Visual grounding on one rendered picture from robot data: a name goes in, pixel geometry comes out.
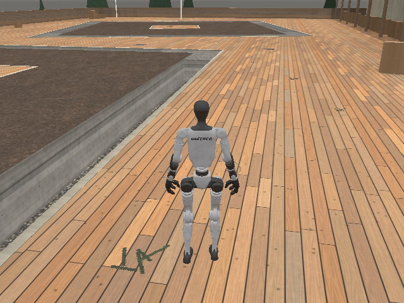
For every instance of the robot right hand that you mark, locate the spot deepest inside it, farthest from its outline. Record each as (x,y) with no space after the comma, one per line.
(235,186)

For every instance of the robot right shin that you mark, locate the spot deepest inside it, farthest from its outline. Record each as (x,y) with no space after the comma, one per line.
(215,229)

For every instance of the left robot forearm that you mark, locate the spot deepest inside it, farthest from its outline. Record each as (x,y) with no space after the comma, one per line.
(172,169)

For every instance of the robot torso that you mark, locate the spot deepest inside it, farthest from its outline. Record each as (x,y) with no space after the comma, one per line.
(201,148)

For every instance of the left robot upper arm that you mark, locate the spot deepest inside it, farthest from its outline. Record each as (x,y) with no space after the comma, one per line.
(178,145)

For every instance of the right robot upper arm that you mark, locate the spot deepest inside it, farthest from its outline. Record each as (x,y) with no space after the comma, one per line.
(224,143)

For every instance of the right robot forearm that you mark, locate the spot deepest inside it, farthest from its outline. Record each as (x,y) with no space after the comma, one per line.
(231,169)

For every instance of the robot left hand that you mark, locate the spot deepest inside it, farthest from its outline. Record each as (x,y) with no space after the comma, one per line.
(169,185)

